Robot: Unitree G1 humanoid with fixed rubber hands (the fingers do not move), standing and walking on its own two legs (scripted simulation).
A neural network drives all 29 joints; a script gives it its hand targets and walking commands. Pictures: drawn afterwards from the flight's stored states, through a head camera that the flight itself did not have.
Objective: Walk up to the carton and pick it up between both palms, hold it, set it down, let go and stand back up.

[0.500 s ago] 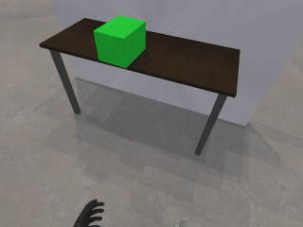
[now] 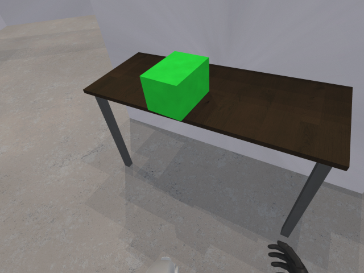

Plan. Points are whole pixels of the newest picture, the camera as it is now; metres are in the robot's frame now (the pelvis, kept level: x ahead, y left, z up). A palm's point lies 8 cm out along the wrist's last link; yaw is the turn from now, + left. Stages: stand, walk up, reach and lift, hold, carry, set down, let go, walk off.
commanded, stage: walk up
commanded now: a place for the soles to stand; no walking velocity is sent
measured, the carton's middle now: (177, 84) +0.87 +0.12 -0.02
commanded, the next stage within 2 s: none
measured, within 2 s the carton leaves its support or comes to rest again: neither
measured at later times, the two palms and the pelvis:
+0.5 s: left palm (102, 209) +0.33 +0.30 -0.11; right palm (266, 244) +0.25 -0.15 -0.08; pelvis +0.18 +0.10 +0.00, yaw -3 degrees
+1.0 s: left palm (98, 178) +0.43 +0.34 -0.09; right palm (245, 179) +0.45 -0.13 -0.11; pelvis +0.34 +0.12 -0.01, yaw -5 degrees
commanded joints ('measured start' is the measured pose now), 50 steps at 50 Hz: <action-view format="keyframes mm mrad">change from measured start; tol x32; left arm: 1 -136 194 34 -113 1 -22 -8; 50 -199 144 25 -137 9 -1 15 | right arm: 1 -116 14 19 -139 5 -34 7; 50 47 -2 -5 -101 25 15 13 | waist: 1 -31 -288 37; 9 -136 247 -181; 50 -61 -343 98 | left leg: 1 121 21 57 -259 49 30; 7 438 -4 45 -540 -8 124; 10 751 341 -683 -772 -262 291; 17 478 205 -159 -740 210 182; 33 362 171 -1 -790 -262 256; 36 263 84 125 -395 69 201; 40 -157 -33 10 341 -393 78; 50 30 38 -5 -54 -110 -12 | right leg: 1 -88 -200 150 -254 135 -109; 12 -496 6 257 920 -181 35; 25 -632 -55 174 494 74 50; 35 -126 59 44 11 104 -35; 39 157 -466 893 -268 -151 -348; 50 -186 -202 213 -269 -26 -126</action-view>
